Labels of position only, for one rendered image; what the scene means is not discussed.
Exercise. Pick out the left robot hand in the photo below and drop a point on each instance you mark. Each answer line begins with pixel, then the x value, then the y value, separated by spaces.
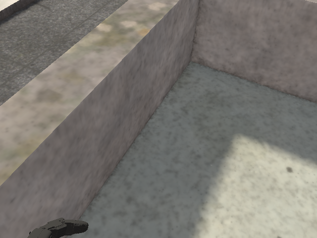
pixel 58 228

